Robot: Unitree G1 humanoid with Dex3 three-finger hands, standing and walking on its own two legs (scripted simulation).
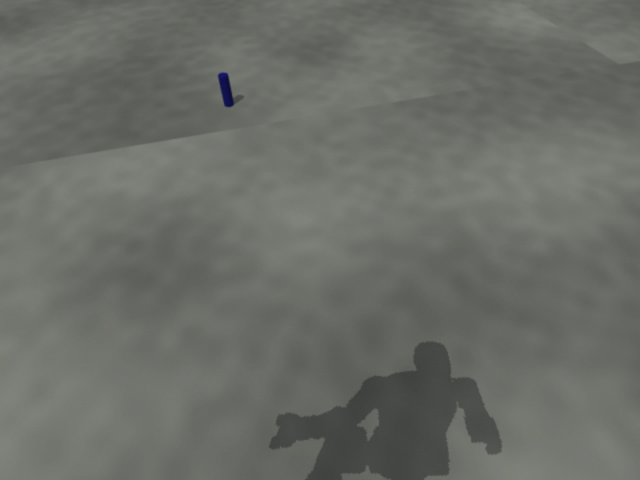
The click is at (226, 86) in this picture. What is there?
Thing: slim round
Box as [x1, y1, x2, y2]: [218, 73, 233, 106]
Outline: 220,73 218,74 224,104 226,106 231,106 233,102 228,77 226,73
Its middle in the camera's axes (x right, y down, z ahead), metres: -0.55 -0.84 +2.22
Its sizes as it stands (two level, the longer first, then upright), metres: 0.055 0.055 0.182
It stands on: the floor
